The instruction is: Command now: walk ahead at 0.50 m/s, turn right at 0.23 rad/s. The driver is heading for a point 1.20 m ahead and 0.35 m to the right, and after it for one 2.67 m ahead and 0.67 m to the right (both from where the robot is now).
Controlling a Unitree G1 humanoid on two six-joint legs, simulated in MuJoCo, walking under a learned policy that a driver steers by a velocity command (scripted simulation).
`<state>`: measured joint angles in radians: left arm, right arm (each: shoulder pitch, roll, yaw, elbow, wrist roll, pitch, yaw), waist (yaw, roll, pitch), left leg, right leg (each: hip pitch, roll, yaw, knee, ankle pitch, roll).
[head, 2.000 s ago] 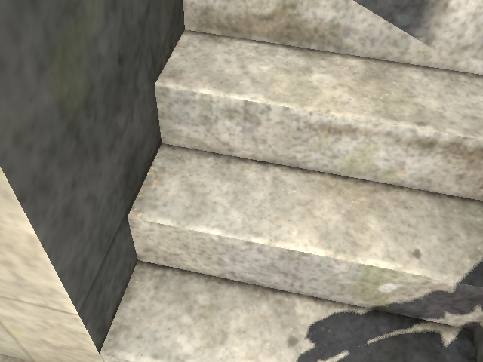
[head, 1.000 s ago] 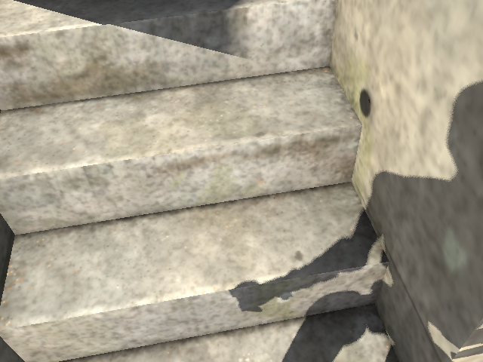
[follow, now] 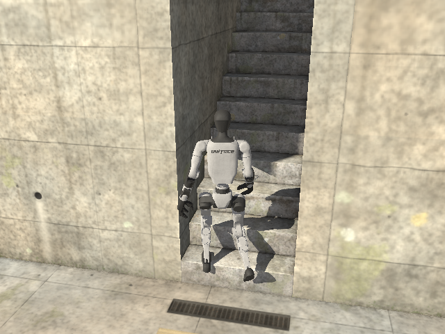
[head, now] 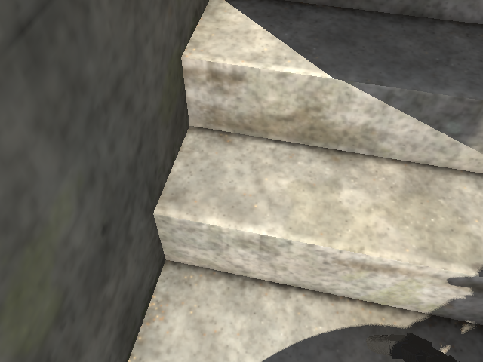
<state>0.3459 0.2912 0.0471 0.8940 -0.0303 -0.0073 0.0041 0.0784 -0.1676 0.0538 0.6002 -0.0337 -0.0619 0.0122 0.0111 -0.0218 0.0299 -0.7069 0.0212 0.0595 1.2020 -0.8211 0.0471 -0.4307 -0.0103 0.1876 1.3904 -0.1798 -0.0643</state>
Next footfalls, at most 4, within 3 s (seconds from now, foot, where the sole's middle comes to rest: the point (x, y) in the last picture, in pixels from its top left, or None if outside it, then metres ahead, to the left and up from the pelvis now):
0.42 right None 0.16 -0.13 -0.66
0.80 left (285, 328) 0.43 -0.05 -0.47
1.26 right None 0.32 -0.45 -0.47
1.58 left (389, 210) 0.61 -0.26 -0.28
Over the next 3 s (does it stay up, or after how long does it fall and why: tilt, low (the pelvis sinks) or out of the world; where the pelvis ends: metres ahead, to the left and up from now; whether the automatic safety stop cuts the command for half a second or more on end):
stays up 1.07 -0.20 0.79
